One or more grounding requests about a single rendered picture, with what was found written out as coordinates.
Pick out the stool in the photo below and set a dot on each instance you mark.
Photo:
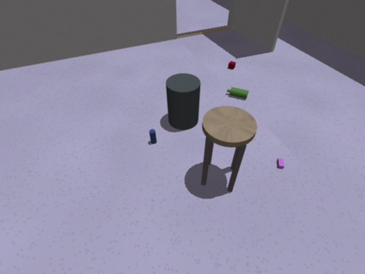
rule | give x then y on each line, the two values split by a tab
227	126

